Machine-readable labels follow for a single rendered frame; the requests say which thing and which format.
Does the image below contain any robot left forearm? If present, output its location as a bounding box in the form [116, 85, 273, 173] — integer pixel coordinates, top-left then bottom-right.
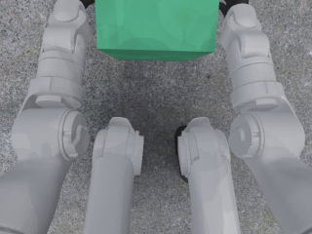
[11, 0, 93, 151]

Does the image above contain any robot left hand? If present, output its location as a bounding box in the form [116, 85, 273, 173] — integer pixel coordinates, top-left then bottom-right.
[80, 0, 96, 10]

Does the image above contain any robot left upper arm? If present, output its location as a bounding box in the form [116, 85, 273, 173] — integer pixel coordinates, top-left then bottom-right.
[0, 108, 90, 234]

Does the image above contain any robot right hand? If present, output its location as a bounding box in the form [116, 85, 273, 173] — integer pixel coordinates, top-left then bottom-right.
[218, 0, 249, 18]

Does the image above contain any robot right upper arm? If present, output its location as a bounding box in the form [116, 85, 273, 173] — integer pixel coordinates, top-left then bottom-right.
[227, 111, 312, 234]

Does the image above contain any robot right forearm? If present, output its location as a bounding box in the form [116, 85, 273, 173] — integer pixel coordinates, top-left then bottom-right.
[218, 3, 305, 143]

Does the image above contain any robot right thigh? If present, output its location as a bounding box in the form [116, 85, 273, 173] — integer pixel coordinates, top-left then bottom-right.
[177, 125, 241, 234]

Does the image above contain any robot right foot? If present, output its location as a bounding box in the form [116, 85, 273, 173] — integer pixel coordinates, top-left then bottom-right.
[175, 125, 188, 183]

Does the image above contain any carton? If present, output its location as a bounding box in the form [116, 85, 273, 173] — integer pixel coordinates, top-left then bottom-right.
[95, 0, 219, 61]

